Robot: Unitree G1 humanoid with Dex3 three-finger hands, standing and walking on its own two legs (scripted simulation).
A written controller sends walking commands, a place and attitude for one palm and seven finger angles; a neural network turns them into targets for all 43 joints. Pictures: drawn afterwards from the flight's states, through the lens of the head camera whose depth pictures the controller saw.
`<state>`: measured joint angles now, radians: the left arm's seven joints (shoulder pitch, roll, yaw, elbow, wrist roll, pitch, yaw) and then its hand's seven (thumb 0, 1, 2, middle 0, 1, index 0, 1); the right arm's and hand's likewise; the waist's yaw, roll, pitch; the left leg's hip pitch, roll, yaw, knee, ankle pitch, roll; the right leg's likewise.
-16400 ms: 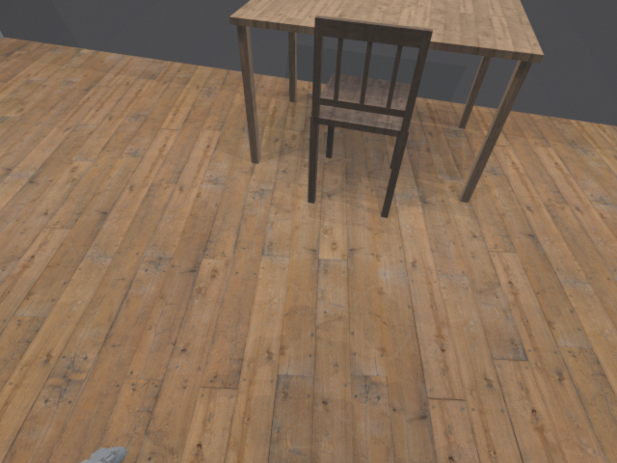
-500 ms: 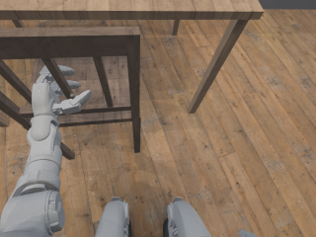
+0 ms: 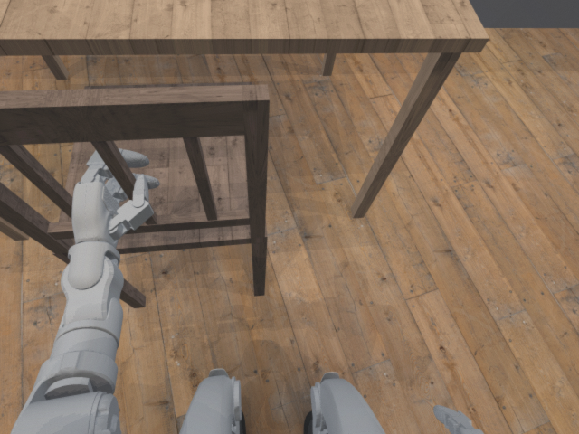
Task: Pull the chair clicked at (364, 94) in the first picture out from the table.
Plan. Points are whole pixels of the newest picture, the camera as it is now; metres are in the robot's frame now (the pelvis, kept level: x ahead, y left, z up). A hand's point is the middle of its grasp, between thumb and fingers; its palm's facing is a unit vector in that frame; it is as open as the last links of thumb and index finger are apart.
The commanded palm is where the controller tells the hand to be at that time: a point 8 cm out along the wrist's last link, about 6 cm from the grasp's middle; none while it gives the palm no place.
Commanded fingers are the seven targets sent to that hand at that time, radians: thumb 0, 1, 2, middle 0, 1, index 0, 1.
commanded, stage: hook a spindle and tug to test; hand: left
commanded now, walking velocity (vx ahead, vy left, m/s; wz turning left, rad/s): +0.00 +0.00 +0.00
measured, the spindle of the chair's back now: (130, 185) +0.45 +0.22 +0.00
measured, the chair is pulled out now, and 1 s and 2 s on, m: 0.03 0.13 0.23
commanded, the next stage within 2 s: step backward, pulling the chair out in 0.28 s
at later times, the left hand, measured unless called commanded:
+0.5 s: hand (143, 214) +0.40 +0.19 +0.02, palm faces +0.14 -0.98 -0.14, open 5.2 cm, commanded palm +0.37 +0.24 +0.02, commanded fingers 0.00 0.90 0.90 -0.50 -1.45 -0.50 -1.45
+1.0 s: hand (166, 263) +0.33 +0.14 +0.03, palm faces +0.05 -0.99 -0.16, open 4.9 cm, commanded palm +0.31 +0.20 +0.03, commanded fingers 0.00 0.90 0.90 -0.50 -1.45 -0.50 -1.45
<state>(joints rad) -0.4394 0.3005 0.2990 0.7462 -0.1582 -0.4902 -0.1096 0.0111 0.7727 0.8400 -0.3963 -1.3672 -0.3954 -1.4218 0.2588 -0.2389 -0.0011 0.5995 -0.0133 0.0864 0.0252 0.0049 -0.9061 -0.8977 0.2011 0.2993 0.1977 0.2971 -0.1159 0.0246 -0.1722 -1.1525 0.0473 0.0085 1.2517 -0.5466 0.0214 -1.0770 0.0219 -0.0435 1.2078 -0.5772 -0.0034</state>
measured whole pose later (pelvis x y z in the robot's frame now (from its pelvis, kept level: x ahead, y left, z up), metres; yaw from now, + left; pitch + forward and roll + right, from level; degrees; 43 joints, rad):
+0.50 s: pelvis +0.00 +0.00 +0.03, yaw +1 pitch +19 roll -2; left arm -0.40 0.29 0.21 0.68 -0.08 -0.25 0.03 0.02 0.77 0.85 -0.39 -1.30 -0.40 -1.44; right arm 0.25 -0.22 0.01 0.57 0.04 0.13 -0.04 0.01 -0.91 -0.90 0.20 0.30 0.20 0.30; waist -0.10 0.02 -0.08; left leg -0.95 0.03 0.01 1.10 -0.48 0.02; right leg -0.87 0.01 -0.04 1.07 -0.52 -0.01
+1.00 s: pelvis -0.04 +0.00 +0.09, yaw +0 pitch +8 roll -2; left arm -0.45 0.21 0.08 1.00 -0.07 -0.24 0.07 0.02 0.77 0.81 -0.29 -1.12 -0.49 -1.45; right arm 0.26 -0.22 0.00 0.66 0.04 0.10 -0.10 0.01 -0.91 -0.90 0.20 0.30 0.20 0.30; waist -0.08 0.03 0.06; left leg -0.57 0.04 0.04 0.68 -0.25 0.02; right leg -0.50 0.03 -0.02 0.63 -0.26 0.00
